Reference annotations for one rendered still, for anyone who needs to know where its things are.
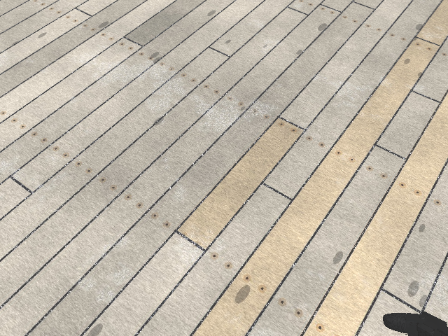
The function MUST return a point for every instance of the right robot hand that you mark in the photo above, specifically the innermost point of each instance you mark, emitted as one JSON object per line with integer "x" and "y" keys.
{"x": 423, "y": 324}

